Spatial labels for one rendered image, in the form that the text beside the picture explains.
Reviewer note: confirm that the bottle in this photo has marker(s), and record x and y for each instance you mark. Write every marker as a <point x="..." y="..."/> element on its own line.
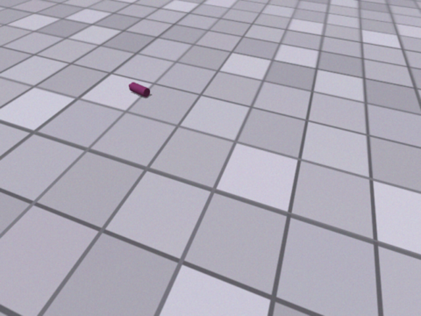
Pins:
<point x="141" y="90"/>

